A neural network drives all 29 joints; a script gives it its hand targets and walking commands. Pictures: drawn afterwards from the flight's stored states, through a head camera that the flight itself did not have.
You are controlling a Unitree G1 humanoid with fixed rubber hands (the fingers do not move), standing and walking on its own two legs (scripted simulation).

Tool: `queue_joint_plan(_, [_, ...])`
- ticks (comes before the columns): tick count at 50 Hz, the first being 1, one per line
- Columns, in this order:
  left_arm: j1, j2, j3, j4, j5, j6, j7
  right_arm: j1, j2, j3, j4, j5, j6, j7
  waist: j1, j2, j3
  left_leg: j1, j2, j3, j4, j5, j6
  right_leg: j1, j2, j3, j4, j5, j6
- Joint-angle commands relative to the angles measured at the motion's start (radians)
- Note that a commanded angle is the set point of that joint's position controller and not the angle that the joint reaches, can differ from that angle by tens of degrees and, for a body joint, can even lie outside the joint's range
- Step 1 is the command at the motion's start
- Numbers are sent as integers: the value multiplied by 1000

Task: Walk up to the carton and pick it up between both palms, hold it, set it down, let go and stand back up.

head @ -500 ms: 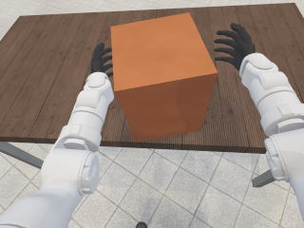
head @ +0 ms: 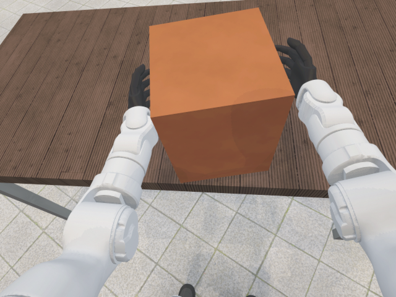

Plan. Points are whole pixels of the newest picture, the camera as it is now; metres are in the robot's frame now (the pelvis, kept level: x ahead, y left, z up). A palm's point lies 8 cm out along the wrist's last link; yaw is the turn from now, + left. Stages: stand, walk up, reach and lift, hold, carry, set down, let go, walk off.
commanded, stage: reach and lift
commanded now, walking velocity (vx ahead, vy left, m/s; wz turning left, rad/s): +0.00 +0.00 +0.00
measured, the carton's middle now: (214, 105) +0.48 +0.07 +0.06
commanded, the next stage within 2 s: none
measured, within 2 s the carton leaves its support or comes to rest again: neither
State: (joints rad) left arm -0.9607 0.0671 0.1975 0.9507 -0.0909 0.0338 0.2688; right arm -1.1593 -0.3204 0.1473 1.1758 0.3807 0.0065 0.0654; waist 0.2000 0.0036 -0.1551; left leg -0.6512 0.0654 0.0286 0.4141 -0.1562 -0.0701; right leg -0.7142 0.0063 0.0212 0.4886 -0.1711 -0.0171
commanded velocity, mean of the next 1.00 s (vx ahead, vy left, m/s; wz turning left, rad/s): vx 0.00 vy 0.00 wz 0.00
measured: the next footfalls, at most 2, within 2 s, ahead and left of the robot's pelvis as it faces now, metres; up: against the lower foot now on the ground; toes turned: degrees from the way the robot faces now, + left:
none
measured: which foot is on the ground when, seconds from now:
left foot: down 0.00-1.00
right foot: down 0.00-1.00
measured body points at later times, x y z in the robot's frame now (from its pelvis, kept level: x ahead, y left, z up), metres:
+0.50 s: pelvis +0.00 +0.00 +0.00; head +0.12 -0.02 +0.43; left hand +0.45 +0.21 +0.08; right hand +0.53 -0.08 +0.10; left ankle +0.00 +0.16 -0.73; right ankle +0.01 -0.11 -0.73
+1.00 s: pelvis +0.00 +0.00 +0.00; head +0.11 -0.02 +0.44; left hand +0.44 +0.21 +0.08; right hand +0.53 -0.08 +0.10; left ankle +0.00 +0.16 -0.73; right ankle +0.01 -0.11 -0.73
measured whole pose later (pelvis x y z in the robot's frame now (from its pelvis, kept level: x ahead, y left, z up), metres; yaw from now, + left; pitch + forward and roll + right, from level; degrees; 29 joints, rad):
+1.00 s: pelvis +0.00 +0.00 +0.00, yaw +0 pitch +21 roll +1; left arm -0.96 -0.10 0.56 0.94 0.29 -0.01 0.21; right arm -1.15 -0.16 -0.45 1.23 -0.21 -0.08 0.07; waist 0.20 0.00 -0.15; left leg -0.60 0.07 0.03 0.40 -0.16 -0.07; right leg -0.66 0.01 0.02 0.48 -0.17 -0.02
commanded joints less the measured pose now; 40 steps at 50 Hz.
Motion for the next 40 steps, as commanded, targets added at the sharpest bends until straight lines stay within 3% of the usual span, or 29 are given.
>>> queue_joint_plan(1, [-415,-61,57,-197,67,-52,-19,-543,-64,-83,-139,-179,-72,-33,92,-136,-892,247,-58,95,80,440,-18,540,92,-43,-45,451,-1])
queue_joint_plan(4, [-421,-85,70,-217,88,-47,-10,-548,-48,-104,-133,-206,-69,-47,94,-123,-902,279,-56,97,84,487,-25,541,97,-48,-50,463,-4])
queue_joint_plan(5, [-428,-101,63,-231,90,-48,-11,-542,-21,-105,-129,-203,-68,-48,79,-122,-899,286,-59,95,86,496,-24,539,98,-52,-54,473,-4])
queue_joint_plan(7, [-418,-115,67,-239,101,-43,-8,-548,-20,-105,-140,-199,-70,-48,91,-101,-904,316,-56,94,89,526,-27,530,101,-52,-55,480,-8])
queue_joint_plan(15, [-482,-141,92,-240,128,-54,-9,-562,52,-139,-126,-254,-59,-51,84,-135,-863,304,-61,100,80,485,-9,553,96,-53,-56,449,2])
queue_joint_plan(17, [-497,-163,92,-258,138,-63,-9,-570,74,-163,-121,-265,-59,-41,79,-112,-875,336,-56,97,82,507,-13,528,99,-55,-62,430,-3])
queue_joint_plan(18, [-474,-169,104,-242,151,-59,-10,-561,87,-159,-116,-273,-56,-41,97,-121,-864,326,-56,99,81,508,-12,534,98,-54,-64,429,0])
queue_joint_plan(20, [-486,-189,104,-242,159,-64,-17,-566,100,-181,-125,-298,-63,-38,87,-122,-883,332,-59,101,81,526,-13,541,98,-56,-62,451,-2])
queue_joint_plan(25, [-492,-252,146,-220,214,-86,-47,-541,194,-233,-96,-396,-81,-11,94,-136,-854,324,-62,109,61,505,2,577,89,-59,-65,454,1])
queue_joint_plan(26, [-494,-267,157,-216,234,-89,-54,-525,218,-257,-79,-426,-84,-6,79,-149,-844,332,-64,112,58,507,5,580,90,-62,-68,463,0])
queue_joint_plan(28, [-516,-371,188,-199,285,-97,-92,-537,359,-277,-66,-493,-96,28,95,-156,-834,323,-67,118,44,497,15,607,83,-61,-66,461,2])
queue_joint_plan(30, [-542,-488,191,-193,335,-100,-137,-526,511,-333,-29,-598,-107,66,67,-159,-809,321,-74,127,29,469,21,625,73,-74,-69,463,9])
queue_joint_plan(31, [-521,-498,200,-184,362,-100,-151,-484,552,-348,3,-632,-114,78,71,-155,-800,316,-75,130,23,460,24,641,70,-72,-66,471,7])
queue_joint_plan(34, [-496,-503,211,-172,394,-95,-160,-450,565,-412,40,-697,-129,99,69,-149,-782,316,-73,139,13,452,26,627,65,-85,-69,450,9])
queue_joint_plan(38, [-474,-510,226,-172,406,-93,-164,-426,593,-447,59,-728,-142,109,67,-166,-765,320,-76,146,8,447,38,639,66,-86,-68,452,17])
queue_joint_plan(40, [-461,-501,244,-166,411,-92,-169,-424,601,-458,54,-744,-141,112,68,-196,-751,294,-82,153,2,429,49,669,59,-78,-66,475,21])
